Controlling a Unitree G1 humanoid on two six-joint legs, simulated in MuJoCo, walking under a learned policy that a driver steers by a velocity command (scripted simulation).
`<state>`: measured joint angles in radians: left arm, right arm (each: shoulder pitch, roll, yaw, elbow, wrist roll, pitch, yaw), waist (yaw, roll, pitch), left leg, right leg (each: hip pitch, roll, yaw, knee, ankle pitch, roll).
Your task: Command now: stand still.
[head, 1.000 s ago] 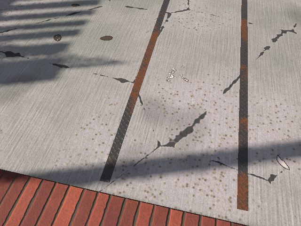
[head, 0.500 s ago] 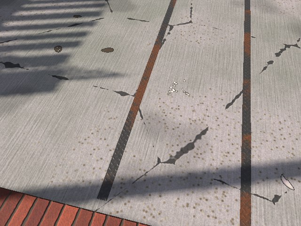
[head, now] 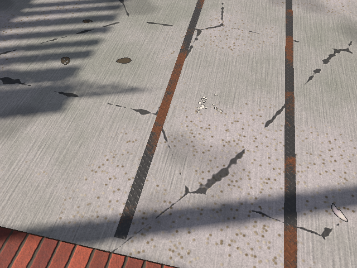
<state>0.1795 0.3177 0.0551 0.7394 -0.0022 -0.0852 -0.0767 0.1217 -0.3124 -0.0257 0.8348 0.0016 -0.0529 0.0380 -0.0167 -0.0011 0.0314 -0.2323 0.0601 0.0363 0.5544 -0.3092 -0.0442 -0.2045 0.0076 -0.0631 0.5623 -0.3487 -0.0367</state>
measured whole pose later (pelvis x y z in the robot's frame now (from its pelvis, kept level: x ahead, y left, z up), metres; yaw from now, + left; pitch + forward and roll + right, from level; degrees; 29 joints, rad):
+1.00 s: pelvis +0.22 +0.03 +0.00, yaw -15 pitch +1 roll +1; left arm 0.15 0.27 0.05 0.83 0.02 -0.07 -0.06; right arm 0.28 -0.30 -0.07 0.83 -0.08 -0.08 -0.01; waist 0.00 -0.02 0.03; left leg 0.02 0.06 0.26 0.48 -0.41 -0.03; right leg -0.40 0.02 -0.01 0.55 -0.15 -0.07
